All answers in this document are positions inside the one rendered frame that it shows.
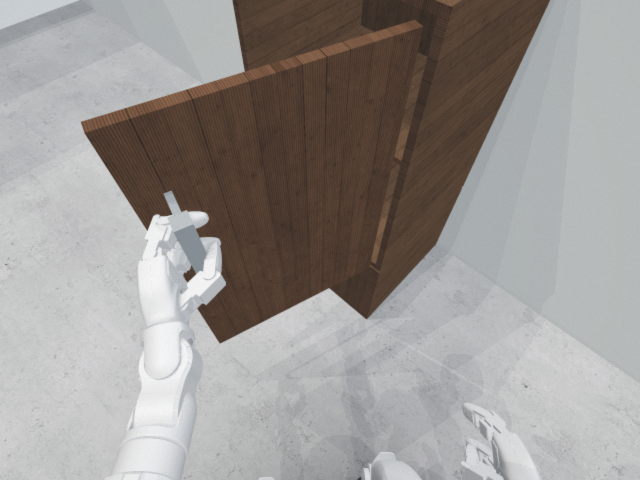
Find right robot thigh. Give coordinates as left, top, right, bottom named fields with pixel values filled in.
left=361, top=460, right=422, bottom=480

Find robot left forearm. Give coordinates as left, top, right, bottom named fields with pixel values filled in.
left=103, top=321, right=203, bottom=480

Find right robot shin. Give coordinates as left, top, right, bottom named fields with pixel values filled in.
left=371, top=452, right=396, bottom=465

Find right robot hand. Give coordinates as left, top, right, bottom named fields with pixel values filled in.
left=461, top=403, right=540, bottom=480

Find left robot hand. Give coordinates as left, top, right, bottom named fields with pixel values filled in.
left=137, top=211, right=226, bottom=328

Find cupboard door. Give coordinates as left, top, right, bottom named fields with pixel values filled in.
left=81, top=20, right=423, bottom=343

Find handle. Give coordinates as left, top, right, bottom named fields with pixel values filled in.
left=164, top=191, right=207, bottom=274

